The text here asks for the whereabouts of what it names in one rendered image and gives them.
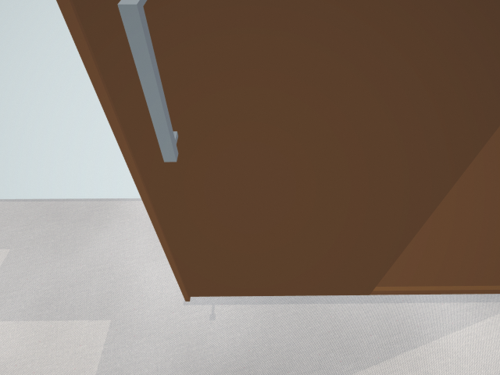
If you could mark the handle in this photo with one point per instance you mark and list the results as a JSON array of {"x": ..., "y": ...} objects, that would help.
[{"x": 136, "y": 27}]

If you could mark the wardrobe door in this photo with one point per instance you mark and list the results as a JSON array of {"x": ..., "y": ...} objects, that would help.
[
  {"x": 315, "y": 137},
  {"x": 459, "y": 245}
]

